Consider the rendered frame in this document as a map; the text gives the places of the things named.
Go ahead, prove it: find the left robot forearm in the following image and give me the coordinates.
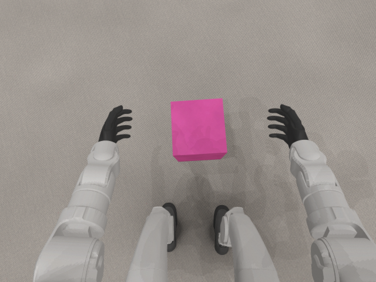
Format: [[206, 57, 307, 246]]
[[33, 140, 120, 282]]

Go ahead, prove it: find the robot left upper arm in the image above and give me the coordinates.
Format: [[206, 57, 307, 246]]
[[35, 236, 105, 282]]

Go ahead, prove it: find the robot right shin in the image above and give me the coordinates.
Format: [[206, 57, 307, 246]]
[[219, 207, 244, 247]]

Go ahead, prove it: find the right robot hand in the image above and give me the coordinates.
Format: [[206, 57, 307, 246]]
[[267, 104, 308, 149]]

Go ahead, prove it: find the carton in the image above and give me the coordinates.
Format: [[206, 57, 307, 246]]
[[170, 98, 227, 162]]

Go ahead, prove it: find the robot right upper arm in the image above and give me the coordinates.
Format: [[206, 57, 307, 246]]
[[311, 237, 376, 282]]

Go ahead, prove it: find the right robot forearm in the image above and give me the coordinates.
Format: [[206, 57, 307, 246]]
[[289, 140, 376, 246]]

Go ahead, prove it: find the robot right foot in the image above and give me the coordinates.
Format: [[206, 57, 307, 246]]
[[213, 205, 229, 255]]

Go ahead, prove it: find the left robot hand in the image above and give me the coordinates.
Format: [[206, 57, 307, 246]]
[[99, 105, 132, 143]]

